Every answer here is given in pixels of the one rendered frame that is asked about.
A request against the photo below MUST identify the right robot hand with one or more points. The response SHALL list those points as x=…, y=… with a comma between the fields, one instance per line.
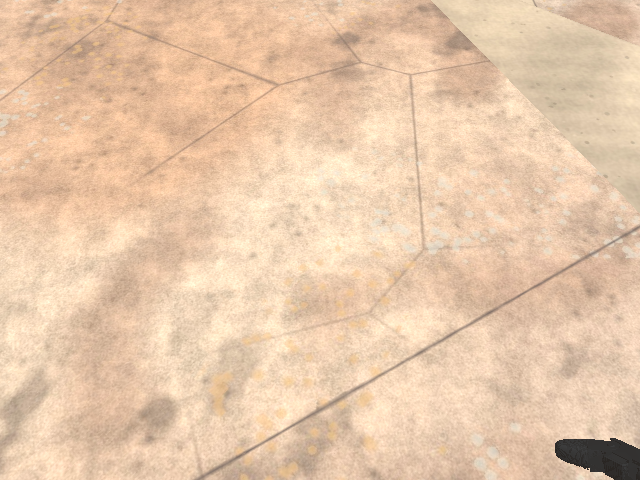
x=615, y=458

